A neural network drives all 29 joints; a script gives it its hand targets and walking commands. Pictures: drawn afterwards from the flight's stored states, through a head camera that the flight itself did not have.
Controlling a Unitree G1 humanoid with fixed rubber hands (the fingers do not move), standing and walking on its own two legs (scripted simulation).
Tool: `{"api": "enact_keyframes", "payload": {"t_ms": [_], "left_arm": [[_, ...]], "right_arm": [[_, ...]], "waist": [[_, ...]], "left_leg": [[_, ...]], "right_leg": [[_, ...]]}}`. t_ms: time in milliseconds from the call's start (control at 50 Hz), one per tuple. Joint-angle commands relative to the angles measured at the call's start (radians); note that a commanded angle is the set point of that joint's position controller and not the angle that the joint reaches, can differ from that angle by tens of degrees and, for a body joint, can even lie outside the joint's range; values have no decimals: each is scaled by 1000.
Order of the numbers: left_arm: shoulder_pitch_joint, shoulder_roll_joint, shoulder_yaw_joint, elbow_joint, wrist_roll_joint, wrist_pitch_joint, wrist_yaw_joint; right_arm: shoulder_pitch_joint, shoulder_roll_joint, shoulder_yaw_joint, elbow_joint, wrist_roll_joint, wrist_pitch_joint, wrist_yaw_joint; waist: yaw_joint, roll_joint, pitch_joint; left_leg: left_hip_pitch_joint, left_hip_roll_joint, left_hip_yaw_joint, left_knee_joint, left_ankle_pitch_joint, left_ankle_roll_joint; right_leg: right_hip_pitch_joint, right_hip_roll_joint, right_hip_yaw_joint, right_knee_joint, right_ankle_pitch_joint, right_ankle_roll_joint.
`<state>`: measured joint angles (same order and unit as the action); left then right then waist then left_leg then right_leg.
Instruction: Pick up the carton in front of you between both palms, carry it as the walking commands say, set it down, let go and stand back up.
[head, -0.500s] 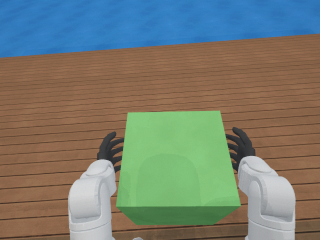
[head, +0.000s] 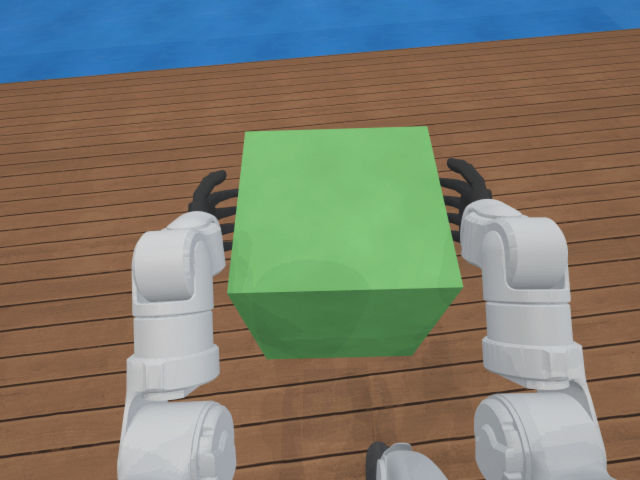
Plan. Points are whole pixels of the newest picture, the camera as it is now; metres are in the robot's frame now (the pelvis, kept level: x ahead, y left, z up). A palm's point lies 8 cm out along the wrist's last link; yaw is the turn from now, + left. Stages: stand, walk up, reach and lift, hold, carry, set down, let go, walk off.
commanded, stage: carry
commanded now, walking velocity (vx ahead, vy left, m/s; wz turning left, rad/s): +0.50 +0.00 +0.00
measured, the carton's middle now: (337, 256) +0.39 -0.01 +0.04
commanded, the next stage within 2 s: none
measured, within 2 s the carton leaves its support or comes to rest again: neither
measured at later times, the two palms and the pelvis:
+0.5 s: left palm (230, 95) +0.71 +0.15 +0.07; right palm (404, 81) +0.72 -0.15 +0.08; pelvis +0.35 -0.01 -0.05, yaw -1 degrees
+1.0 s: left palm (265, 26) +1.03 +0.11 +0.04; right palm (396, 19) +1.02 -0.19 +0.04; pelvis +0.66 -0.02 -0.10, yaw +1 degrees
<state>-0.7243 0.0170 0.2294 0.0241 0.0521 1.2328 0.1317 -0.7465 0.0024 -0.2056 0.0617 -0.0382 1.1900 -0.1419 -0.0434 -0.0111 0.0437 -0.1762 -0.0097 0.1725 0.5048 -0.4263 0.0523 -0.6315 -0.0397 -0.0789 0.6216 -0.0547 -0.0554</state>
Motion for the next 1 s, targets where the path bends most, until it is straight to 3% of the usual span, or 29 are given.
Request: {"api": "enact_keyframes", "payload": {"t_ms": [0,20,40,60,80,100,140,160,200,240,300,400,420,440,460,480,500,520,540,560,580,620,660,760,880,900,940,960,980], "left_arm": [[-722,-1026,-638,-40,-408,-26,-208],[-712,-1031,-621,-17,-405,-21,-214],[-698,-1034,-602,2,-401,-18,-221],[-685,-1027,-581,28,-394,-13,-227],[-699,-1013,-571,41,-380,-18,-229],[-693,-1050,-571,45,-393,-17,-236],[-773,-1117,-597,-41,-430,-25,-250],[-822,-1151,-621,-94,-456,-29,-253],[-872,-1185,-656,-182,-495,-36,-251],[-866,-1179,-684,-245,-512,-40,-245],[-825,-1133,-717,-301,-511,-43,-236],[-671,-1071,-744,-213,-466,-45,-247],[-645,-1065,-746,-180,-458,-47,-252],[-631,-1064,-747,-144,-454,-48,-258],[-631,-1066,-749,-108,-452,-49,-264],[-637,-1070,-748,-71,-452,-51,-270],[-636,-1069,-738,-38,-447,-52,-275],[-624,-1093,-735,-14,-450,-42,-264],[-617,-1073,-703,10,-423,-41,-259],[-649,-1095,-698,-11,-425,-47,-256],[-691,-1123,-699,-37,-427,-58,-252],[-717,-1151,-694,-79,-416,-77,-233],[-703,-1166,-698,-109,-411,-91,-212],[-629,-1131,-712,-160,-375,-114,-170],[-619,-1026,-722,-202,-352,-94,-163],[-606,-1007,-715,-186,-347,-84,-167],[-568,-970,-689,-136,-331,-65,-177],[-557,-949,-668,-111,-323,-57,-183],[-544,-924,-642,-77,-318,-49,-192]], "right_arm": [[-668,1041,639,-48,432,12,249],[-669,1047,633,-29,429,17,250],[-679,1049,629,-12,425,19,250],[-679,1062,624,15,419,22,251],[-674,1096,601,24,412,30,251],[-691,1087,595,13,399,32,247],[-742,1131,611,-30,398,23,236],[-742,1147,617,-58,397,17,229],[-730,1154,623,-109,387,8,210],[-690,1144,635,-151,370,0,191],[-646,1098,661,-209,346,-10,170],[-549,1017,685,-187,309,-3,183],[-537,1009,685,-167,306,0,194],[-528,1001,678,-140,303,1,205],[-512,993,668,-108,299,2,216],[-504,983,654,-81,298,3,229],[-495,964,629,-49,301,6,242],[-452,925,599,13,281,11,247],[-456,965,605,43,305,5,256],[-473,1012,611,29,328,-3,268],[-548,1065,631,-16,368,-11,278],[-680,1154,683,-96,443,-26,287],[-723,1185,707,-146,488,-38,285],[-657,1155,721,-194,498,-50,277],[-601,1070,731,-200,486,-40,270],[-588,1054,727,-182,480,-36,269],[-573,1028,719,-127,471,-25,270],[-571,1019,714,-92,468,-21,271],[-583,1008,706,-58,462,-16,272]], "waist": [[2,148,-502],[47,118,-528],[96,49,-555],[90,-92,-623],[109,-317,-702],[107,-290,-680],[125,-100,-588],[123,-77,-568],[110,-84,-593],[108,-98,-611],[123,-103,-619],[151,-98,-557],[141,-105,-548],[109,-110,-549],[54,-85,-557],[11,-35,-556],[14,95,-578],[-2,306,-695],[-44,282,-754],[-39,198,-685],[-27,89,-613],[2,33,-555],[7,62,-560],[-30,123,-590],[-71,117,-531],[-64,123,-523],[3,113,-547],[55,83,-561],[77,-30,-585]], "left_leg": [[339,163,-69,144,930,60],[274,145,-31,271,907,29],[113,128,-46,425,687,9],[-124,60,-62,571,265,0],[-414,-79,-116,803,-120,-24],[-513,-40,-182,877,-142,-1],[-574,13,-196,787,-46,4],[-574,28,-191,723,4,-3],[-536,29,-178,633,44,-7],[-561,25,-156,569,67,-8],[-590,5,-115,434,212,-14],[-377,-80,-18,-36,565,-10],[-279,-82,-17,-88,639,6],[-165,-68,-23,-128,694,23],[-18,-42,-25,-191,767,28],[140,32,-74,-153,850,19],[331,200,-244,38,1251,5],[661,410,-568,126,1328,226],[669,435,-680,65,892,310],[575,361,-650,8,655,277],[472,322,-604,-27,616,232],[309,291,-523,-64,674,188],[272,263,-451,-60,724,162],[386,214,-339,6,1038,134],[391,111,-227,87,1014,107],[359,108,-211,120,998,101],[253,97,-152,294,992,62],[130,81,-125,421,871,41],[-79,42,-114,577,455,25]], "right_leg": [[235,85,-91,-182,124,-23],[399,82,-106,-238,183,-27],[592,-9,-20,-197,230,-24],[822,-198,240,-61,537,-42],[1037,-333,560,-111,533,-216],[1051,-328,563,-129,432,-237],[947,-265,436,-139,433,-181],[911,-249,391,-143,483,-166],[896,-222,322,-142,564,-134],[920,-211,276,-119,649,-133],[942,-169,208,-98,723,-137],[865,-47,76,-20,646,-101],[813,-49,63,21,609,-93],[761,-49,44,92,589,-77],[692,-39,2,210,533,-50],[558,-13,-7,334,343,-29],[337,39,-14,487,-162,-15],[-12,132,75,741,-588,33],[-103,105,124,859,-596,19],[-153,66,124,816,-531,5],[-154,46,114,735,-459,6],[-78,21,109,611,-374,15],[-45,19,88,517,-351,22],[-131,27,40,332,-158,24],[11,114,-51,-94,154,1],[90,117,-54,-154,206,-13],[346,111,-67,-255,314,-40],[525,64,-33,-267,381,-45],[721,-95,113,-129,738,-46]]}}
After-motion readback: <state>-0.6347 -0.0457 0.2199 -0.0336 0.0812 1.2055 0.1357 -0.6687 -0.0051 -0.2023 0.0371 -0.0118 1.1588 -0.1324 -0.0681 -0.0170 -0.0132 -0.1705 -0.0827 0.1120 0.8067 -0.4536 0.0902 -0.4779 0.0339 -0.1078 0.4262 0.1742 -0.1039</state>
